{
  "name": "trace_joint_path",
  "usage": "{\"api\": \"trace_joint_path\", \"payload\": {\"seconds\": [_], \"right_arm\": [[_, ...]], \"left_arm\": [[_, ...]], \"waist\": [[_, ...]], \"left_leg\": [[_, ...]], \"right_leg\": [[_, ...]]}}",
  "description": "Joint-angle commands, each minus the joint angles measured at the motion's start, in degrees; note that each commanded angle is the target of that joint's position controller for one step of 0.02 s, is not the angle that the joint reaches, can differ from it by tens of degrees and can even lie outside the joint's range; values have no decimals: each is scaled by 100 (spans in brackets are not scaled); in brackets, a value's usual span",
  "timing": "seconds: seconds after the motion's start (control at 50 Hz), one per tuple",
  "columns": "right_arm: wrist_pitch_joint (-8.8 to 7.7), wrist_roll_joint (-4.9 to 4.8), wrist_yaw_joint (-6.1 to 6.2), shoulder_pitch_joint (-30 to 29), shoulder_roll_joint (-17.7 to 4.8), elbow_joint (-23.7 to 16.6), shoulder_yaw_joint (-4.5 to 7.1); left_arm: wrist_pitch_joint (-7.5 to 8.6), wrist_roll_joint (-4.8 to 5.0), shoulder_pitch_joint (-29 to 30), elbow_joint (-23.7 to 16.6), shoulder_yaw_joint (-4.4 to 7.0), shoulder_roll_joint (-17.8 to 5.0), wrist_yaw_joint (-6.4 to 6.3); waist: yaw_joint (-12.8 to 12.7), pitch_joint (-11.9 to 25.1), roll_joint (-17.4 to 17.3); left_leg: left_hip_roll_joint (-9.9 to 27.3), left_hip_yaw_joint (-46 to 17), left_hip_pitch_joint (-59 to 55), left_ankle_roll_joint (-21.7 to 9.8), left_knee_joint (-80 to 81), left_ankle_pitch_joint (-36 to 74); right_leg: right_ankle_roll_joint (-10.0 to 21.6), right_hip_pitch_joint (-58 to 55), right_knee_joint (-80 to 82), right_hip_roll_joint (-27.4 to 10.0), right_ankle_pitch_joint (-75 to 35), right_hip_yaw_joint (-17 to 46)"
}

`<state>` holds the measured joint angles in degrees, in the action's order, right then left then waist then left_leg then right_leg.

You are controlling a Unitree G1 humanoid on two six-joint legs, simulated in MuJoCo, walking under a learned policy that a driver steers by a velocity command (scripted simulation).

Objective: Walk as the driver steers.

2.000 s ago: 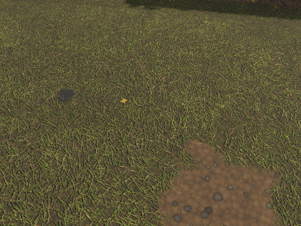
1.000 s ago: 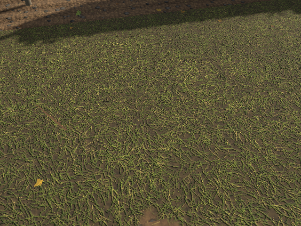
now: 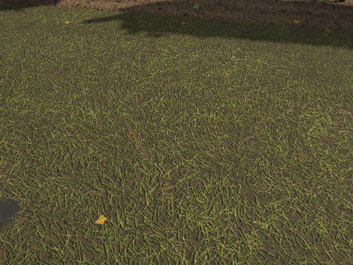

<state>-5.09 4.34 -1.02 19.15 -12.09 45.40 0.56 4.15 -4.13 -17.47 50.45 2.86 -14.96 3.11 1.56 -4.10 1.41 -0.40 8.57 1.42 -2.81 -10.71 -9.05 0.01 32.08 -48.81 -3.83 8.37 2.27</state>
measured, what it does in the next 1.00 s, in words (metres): goes down: right foot, then left foot 0.19 m lower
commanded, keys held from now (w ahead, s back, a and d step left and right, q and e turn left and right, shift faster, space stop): w+e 0.38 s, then w+q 0.62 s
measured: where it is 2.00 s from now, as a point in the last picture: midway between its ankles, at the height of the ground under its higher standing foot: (211, 160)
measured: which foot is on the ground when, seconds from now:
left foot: down 0.00-0.22, up 0.24-0.70, down 0.72-1.00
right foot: up 0.00-0.20, down 0.22-0.72, up 0.74-1.00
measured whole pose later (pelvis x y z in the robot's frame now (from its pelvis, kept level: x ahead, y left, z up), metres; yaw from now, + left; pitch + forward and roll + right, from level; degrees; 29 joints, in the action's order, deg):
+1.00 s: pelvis +0.57 -0.18 -0.21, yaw -3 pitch +1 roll +3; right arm -5.7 3.9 -6.1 25.0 -11.8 52.5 0.1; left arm 4.3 -3.9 -4.5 43.8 -3.9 -13.8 2.2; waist 5.5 0.6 2.2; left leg -7.1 -3.0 8.4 -4.3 -27.7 -20.3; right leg 0.4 35.0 -35.6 -4.9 4.3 4.4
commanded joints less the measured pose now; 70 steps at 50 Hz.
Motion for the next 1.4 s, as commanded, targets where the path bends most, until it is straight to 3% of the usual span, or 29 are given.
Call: {"api": "trace_joint_path", "payload": {"seconds": [0.02, 0.08, 0.1, 0.14, 0.16, 0.22, 0.24, 0.26, 0.28, 0.32, 0.42, 0.48, 0.64, 0.7, 0.72, 0.74, 0.76, 0.78, 0.82, 0.86, 0.92, 1.04, 1.06, 1.08, 1.1, 1.12, 1.18, 1.26, 1.4], "right_arm": [[-69, 73, 55, -2, -910, -253, 165], [-103, 42, 45, 127, -998, -74, 156], [-75, 334, 68, 1, -981, -177, 119], [-96, -75, 103, -44, -1087, -47, 169], [-39, 0, 141, -58, -1196, -88, 160], [-59, 219, 76, 119, -1097, 231, 132], [-151, 390, -20, 432, -309, -46, -79], [-380, 58, -221, -402, -285, -499, -157], [-418, -232, -236, -1649, -471, -623, -83], [-341, -36, 24, -1373, -1076, -604, 109], [132, 312, -248, -604, -283, -350, -251], [88, 179, -392, -996, -308, -483, -253], [99, 177, -238, -2198, -733, -550, -136], [72, 61, -131, 678, -1030, 500, 69], [5, 35, -24, 2296, -1471, 1053, 333], [113, 163, -49, 3169, -1416, 1297, 336], [150, 115, -115, 2508, -1605, 901, 405], [126, 24, -145, 2055, -1629, 699, 469], [-4, 118, -213, 678, -531, 448, 86], [-84, 44, -348, -665, -477, 36, -91], [-242, -147, -435, -142, -1181, 222, 173], [-145, 45, -496, 192, -1083, 125, 306], [-203, 61, -469, -240, -901, -99, 270], [-292, 73, -409, 283, -174, -271, 95], [-301, -54, -407, 288, -16, -258, 51], [-246, -56, -291, -194, -399, -156, 147], [-115, 149, -32, -141, -235, 62, 106], [-66, -12, -302, -873, -175, -173, 42], [80, 30, -361, -1276, -503, -633, 97]], "left_arm": [[163, 3, 436, -573, -11, -237, 163], [170, -6, 529, -753, -34, -221, 152], [216, -118, -52, -614, -40, -163, 154], [211, 21, 770, -950, -41, -243, 138], [283, -15, 583, -937, -63, -160, 153], [510, 63, -722, -601, 338, -914, -6], [522, -45, -1639, -476, 416, -1404, -218], [568, -58, -2371, -379, 342, -1338, -154], [599, -41, -2316, -179, 393, -1079, -96], [556, 79, -1541, -218, 139, -508, 75], [362, -128, -10, -631, -112, -283, -65], [413, -190, -585, -462, -259, -325, -253], [317, 225, -2013, 170, -408, -454, -256], [172, -4, -1331, 214, -417, -569, -28], [124, -98, -796, 89, -386, -810, 178], [67, -225, -1195, 80, -482, -239, 390], [81, -189, -980, -348, -531, -229, 471], [197, -103, -79, -903, -546, -309, 463], [251, -64, -75, -867, -506, -385, 72], [112, -244, -45, -620, -395, -532, -131], [-103, 66, 409, -744, -692, 66, -49], [299, 61, 1131, -910, -366, -837, -192], [379, 133, 148, -704, -215, -1162, -263], [399, 198, -1263, -529, -130, -1461, -311], [308, 172, -1747, -331, -180, -1288, -258], [324, 176, -1211, -420, -165, -1034, -311], [289, 300, 32, -614, -435, -9, -405], [388, 129, 150, -547, -223, -391, -559], [342, -16, 10, -66, -80, -651, 77]], "waist": [[175, -63, -510], [176, -165, -562], [-36, 49, -747], [205, -294, -450], [121, -147, -451], [-576, 516, 146], [-485, 1692, 1523], [-1177, 1683, 991], [-1563, 55, 431], [-806, 159, 195], [-91, 112, 68], [-484, 255, -49], [-1179, -475, -6], [-1, -316, -474], [850, 88, -1310], [768, 1431, -1830], [682, 2106, -885], [979, 1525, -546], [238, 450, 733], [-556, -372, -549], [-308, 113, -120], [-222, 451, -195], [-776, 793, 147], [-996, 2345, 1328], [-1074, 2552, 1621], [-1056, 1041, 642], [-382, 615, 312], [-433, 479, 84], [-230, 183, 231]], "left_leg": [[1706, -597, 35, -1021, 584, -452], [1903, -516, -220, -1070, 439, -462], [1892, -413, 159, -1008, 119, -86], [1957, -297, -369, -966, 95, -373], [1772, -42, 132, -840, -389, -312], [1279, 491, 1136, -504, -3262, 540], [239, 453, 2905, 158, -5539, -2354], [-369, -869, 4841, 192, -6418, -3097], [8, -1432, 5892, 60, -6703, -2699], [381, -1527, 5047, 127, -6904, -2157], [586, -1194, 3396, 20, -5252, 1042], [493, -754, 2167, 25, -3130, 4443], [574, -685, 3746, 130, -1397, 2454], [455, -445, 552, 60, -653, 3062], [349, -344, -1499, -389, -491, 3484], [1161, -1509, -3970, -1456, -2076, 5233], [1684, -2785, -5002, -2019, -2700, 5433], [2008, -3614, -4921, -2386, -2322, 2995], [2032, -3732, -1542, -1873, -743, -120], [1644, -3091, 2379, -2190, 90, 677], [860, -2477, 3167, -1598, -49, 520], [547, -2710, 2102, -962, -1621, 913], [166, -2389, 2945, -547, -2727, 1054], [-757, -1441, 3818, 58, -4680, -902], [-738, -1404, 5065, 108, -5998, -2763], [-203, -1500, 5459, 16, -6493, -2117], [576, -1315, 4201, 40, -5775, -1115], [714, -1008, 3826, 228, -4600, -480], [366, -877, 2300, 167, -3488, 382]], "right_leg": [[-12, 331, 178, -134, -174, -85], [127, 227, 546, -133, 195, -111], [224, -424, -798, -96, -272, -81], [284, 0, 890, -60, 818, -329], [351, -910, 479, 247, 516, -749], [888, -3200, 1571, 665, 47, -630], [2268, -5308, 1639, -387, -1668, 1690], [2727, -6198, 2733, -1265, -771, 3921], [2249, -5129, 2883, -1248, -253, 3427], [2187, -3684, 2584, -1123, -120, 2829], [1572, -402, 2311, -62, 909, 1132], [1272, 569, 1639, 522, 1692, 394], [1231, -2404, 84, -143, 630, 1655], [812, -1354, -1949, 8, -961, 998], [373, -271, -4289, 707, -574, 355], [-332, 1561, -6429, 1133, 3214, -167], [-535, 2609, -6201, 1075, 3088, 294], [-775, 4344, -6226, 974, 3143, 364], [-54, 3678, -3675, -2, 793, 994], [71, 640, -753, -587, 319, 643], [-51, -1207, 758, -151, 329, -175], [491, -2006, 1456, 246, -1006, -175], [984, -3351, 1417, -128, -1153, 240], [2376, -5636, 1879, -1624, -2390, 2068], [2605, -6003, 2801, -2313, -246, 4014], [1903, -4563, 3146, -1994, 1519, 3474], [1403, -2738, 3754, -1521, 1122, 1832], [1343, -2641, 4266, -1290, -245, 457], [1438, -1556, 3894, -955, -534, -122]]}}
Velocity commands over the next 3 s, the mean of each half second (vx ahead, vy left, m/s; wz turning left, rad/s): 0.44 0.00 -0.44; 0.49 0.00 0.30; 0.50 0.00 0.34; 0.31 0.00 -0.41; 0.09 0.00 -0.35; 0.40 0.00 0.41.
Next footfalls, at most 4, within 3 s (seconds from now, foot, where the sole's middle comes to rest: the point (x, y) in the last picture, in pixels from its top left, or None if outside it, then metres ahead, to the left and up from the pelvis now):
0.22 right None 0.15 -0.18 -0.79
0.72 left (193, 260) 0.54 -0.07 -0.98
1.06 right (244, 206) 0.79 -0.33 -0.98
1.50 left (187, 184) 0.92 -0.06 -0.98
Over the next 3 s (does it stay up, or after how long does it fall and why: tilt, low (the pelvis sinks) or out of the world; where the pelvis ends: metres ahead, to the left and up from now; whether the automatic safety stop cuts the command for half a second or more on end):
stays up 1.43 -0.26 -0.39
